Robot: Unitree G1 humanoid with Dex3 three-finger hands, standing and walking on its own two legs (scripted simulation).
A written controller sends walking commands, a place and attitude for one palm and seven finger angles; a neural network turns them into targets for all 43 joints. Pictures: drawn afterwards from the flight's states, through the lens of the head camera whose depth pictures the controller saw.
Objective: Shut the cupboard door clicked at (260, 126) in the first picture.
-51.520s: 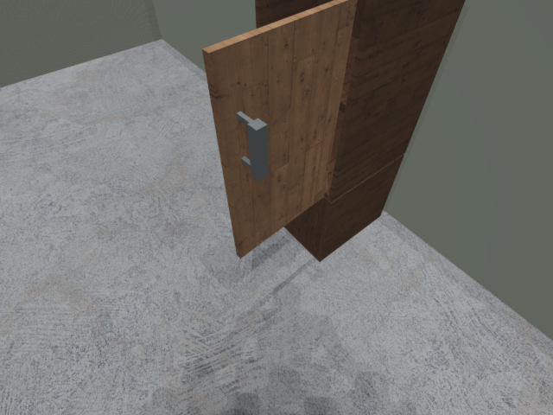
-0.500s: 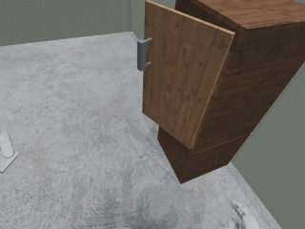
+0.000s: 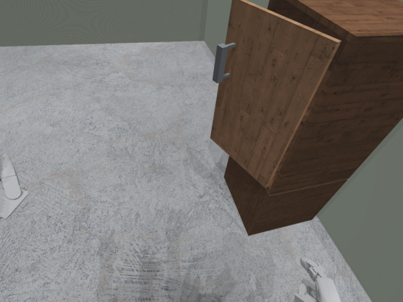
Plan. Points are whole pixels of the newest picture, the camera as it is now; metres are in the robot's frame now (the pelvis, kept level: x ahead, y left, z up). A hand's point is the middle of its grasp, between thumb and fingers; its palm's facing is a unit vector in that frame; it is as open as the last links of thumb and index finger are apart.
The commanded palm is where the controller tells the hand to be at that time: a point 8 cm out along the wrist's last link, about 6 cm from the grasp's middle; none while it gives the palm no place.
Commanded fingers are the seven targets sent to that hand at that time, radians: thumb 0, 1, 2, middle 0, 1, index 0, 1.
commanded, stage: step back with the hand held close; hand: left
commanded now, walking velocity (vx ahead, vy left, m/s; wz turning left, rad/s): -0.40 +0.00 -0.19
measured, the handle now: (224, 62) +0.83 +0.00 +0.08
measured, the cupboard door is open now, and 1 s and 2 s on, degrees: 23 23 23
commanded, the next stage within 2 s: stop stepping back and stand still in 0.02 s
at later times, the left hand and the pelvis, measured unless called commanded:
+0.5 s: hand (21, 218) +0.17 +0.25 +0.19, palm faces +0.31 -0.87 -0.39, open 7.4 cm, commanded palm +0.11 +0.29 +0.20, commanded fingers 0.00 0.90 0.90 -0.20 -0.30 -0.20 -0.30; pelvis -0.07 +0.02 +0.01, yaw -9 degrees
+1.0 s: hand out of the picture +0.12 +0.27 +0.19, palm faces +0.42 -0.84 -0.35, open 7.4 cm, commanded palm +0.05 +0.31 +0.20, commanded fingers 0.00 0.90 0.90 -0.20 -0.30 -0.20 -0.30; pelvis -0.11 +0.02 +0.02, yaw -5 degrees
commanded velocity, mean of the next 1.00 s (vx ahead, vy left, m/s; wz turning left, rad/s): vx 0.03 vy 0.00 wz -0.02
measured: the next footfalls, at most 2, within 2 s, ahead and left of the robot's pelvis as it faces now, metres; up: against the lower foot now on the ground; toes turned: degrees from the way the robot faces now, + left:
right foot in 0.26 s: -0.11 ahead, -0.10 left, +0.00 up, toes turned -6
left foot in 1.16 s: +0.02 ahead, +0.11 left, +0.00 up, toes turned -6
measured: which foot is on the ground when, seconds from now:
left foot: down 0.00-1.00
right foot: down 0.00-0.00, up 0.02-0.24, down 0.26-1.00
